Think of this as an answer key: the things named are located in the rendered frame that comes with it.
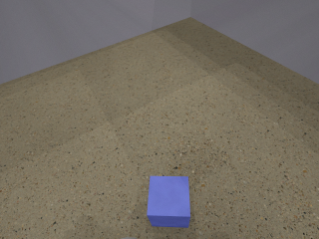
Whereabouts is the carton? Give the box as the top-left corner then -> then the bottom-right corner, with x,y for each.
147,175 -> 190,228

